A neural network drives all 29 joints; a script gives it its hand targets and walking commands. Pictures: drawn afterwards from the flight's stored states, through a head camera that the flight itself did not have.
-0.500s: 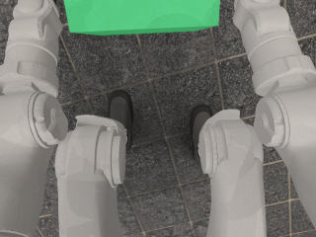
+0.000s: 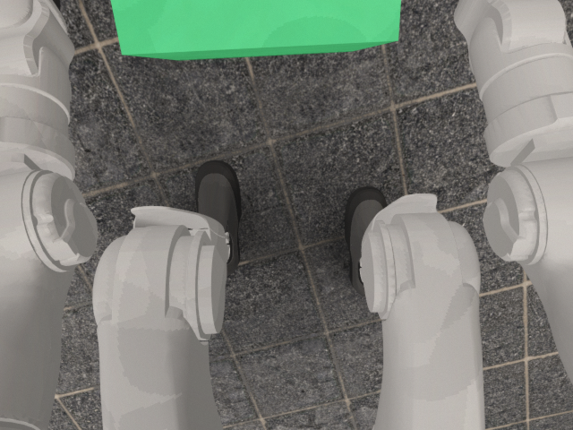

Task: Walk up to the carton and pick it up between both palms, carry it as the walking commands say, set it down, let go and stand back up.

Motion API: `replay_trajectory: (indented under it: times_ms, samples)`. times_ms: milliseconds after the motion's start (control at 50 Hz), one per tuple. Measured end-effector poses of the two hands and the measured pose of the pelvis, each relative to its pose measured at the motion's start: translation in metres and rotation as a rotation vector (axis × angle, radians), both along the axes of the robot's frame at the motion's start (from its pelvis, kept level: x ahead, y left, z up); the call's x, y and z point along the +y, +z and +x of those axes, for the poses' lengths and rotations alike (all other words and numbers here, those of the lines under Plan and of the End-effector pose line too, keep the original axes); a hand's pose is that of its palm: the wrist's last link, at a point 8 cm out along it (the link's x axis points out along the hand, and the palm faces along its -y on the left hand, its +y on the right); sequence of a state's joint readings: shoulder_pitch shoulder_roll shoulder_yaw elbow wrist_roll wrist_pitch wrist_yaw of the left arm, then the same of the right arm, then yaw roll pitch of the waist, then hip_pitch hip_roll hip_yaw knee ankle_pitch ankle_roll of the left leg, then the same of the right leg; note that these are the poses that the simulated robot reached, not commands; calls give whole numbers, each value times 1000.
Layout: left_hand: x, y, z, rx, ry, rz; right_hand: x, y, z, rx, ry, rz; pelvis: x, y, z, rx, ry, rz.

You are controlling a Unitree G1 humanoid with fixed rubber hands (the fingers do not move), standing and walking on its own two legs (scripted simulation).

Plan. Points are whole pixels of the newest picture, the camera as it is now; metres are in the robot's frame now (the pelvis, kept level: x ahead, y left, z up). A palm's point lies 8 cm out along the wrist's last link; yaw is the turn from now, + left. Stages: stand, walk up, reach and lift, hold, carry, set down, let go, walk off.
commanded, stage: set down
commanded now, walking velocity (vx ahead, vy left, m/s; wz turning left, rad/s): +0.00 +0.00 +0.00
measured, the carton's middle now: out of the picture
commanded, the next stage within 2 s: let go in 1.30 s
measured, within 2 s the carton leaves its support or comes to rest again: neither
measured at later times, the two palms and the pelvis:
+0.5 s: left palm out of the picture +0.54 +0.28 -0.10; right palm out of the picture +0.58 -0.15 -0.08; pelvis +0.00 +0.00 +0.04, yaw +0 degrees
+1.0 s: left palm out of the picture +0.53 +0.29 +0.05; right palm out of the picture +0.57 -0.17 +0.07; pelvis +0.03 +0.00 +0.16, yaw +0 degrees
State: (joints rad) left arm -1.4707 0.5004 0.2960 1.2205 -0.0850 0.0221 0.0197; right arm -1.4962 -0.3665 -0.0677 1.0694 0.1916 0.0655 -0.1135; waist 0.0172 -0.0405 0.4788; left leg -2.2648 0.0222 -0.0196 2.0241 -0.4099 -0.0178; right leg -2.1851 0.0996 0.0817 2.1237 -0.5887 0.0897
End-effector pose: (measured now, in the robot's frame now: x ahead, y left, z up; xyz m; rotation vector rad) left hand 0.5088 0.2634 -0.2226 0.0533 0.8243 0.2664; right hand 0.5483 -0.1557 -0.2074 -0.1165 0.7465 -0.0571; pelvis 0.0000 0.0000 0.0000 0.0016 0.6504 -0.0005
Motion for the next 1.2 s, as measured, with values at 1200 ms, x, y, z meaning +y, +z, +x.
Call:
replay_trajectory:
  times_ms: [1200]
  samples:
    - [25,346,27,-214,-66,6,-13,350,25,-140,-21,-32,4,208,26,-269,15,-17]
